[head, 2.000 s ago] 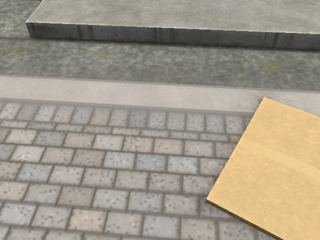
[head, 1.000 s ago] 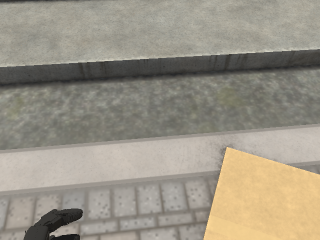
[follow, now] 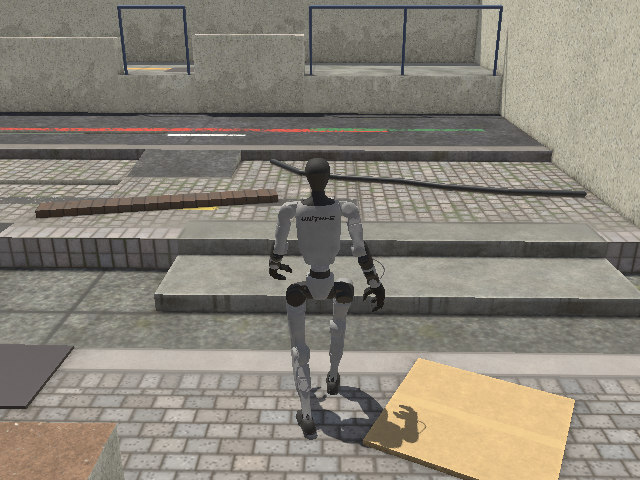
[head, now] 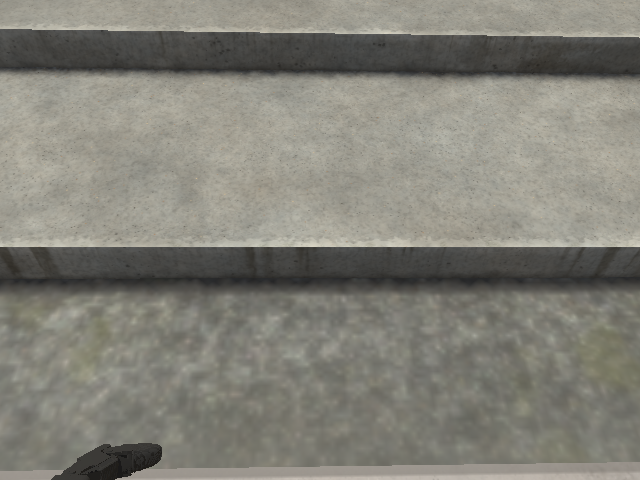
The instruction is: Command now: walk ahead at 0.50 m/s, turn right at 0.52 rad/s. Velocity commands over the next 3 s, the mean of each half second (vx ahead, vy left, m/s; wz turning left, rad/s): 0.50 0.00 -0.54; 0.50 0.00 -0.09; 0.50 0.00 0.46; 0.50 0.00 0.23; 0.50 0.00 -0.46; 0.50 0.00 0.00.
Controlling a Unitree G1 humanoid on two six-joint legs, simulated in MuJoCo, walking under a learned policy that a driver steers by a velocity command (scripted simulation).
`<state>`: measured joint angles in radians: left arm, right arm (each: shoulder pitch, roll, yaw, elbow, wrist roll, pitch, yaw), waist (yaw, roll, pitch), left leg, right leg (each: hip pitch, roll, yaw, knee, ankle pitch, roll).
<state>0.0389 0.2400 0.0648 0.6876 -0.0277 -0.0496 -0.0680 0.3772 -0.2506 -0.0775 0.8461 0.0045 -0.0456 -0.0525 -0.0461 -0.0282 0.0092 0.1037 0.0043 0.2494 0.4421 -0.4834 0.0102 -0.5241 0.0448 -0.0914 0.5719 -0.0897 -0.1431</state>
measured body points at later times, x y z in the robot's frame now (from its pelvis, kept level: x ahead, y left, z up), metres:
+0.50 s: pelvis +0.29 +0.02 +0.01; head +0.31 +0.02 +0.45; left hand +0.42 +0.29 -0.11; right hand +0.41 -0.27 -0.07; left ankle +0.41 +0.10 -0.72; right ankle +0.13 -0.06 -0.69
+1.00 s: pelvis +0.51 -0.09 +0.02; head +0.53 -0.11 +0.46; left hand +0.78 +0.06 -0.06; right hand +0.40 -0.32 -0.13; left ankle +0.43 +0.08 -0.66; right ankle +0.54 -0.19 -0.72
